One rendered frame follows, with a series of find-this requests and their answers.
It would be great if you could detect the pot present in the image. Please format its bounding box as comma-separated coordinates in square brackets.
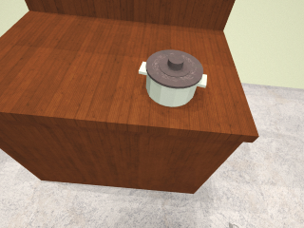
[139, 62, 207, 107]

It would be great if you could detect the knob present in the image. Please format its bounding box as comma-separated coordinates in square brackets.
[167, 54, 184, 69]

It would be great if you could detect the table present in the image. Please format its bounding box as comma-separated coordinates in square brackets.
[0, 0, 259, 194]

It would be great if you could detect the lid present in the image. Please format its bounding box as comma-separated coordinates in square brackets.
[145, 49, 203, 89]

